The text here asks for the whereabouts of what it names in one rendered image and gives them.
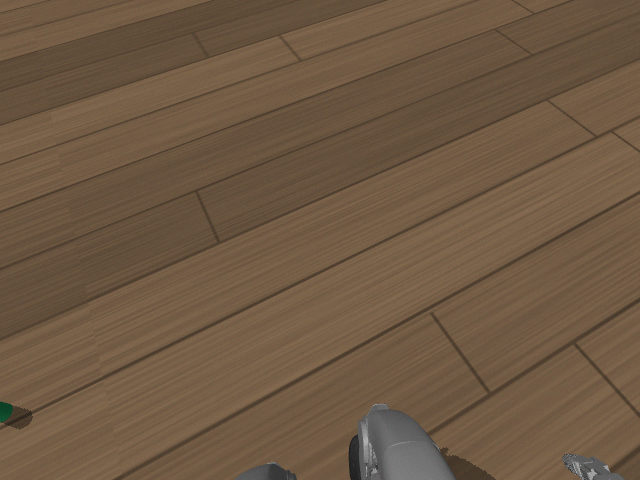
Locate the right robot hand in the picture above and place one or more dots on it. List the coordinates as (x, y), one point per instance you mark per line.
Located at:
(589, 468)

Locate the can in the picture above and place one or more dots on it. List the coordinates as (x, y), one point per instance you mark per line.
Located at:
(5, 411)

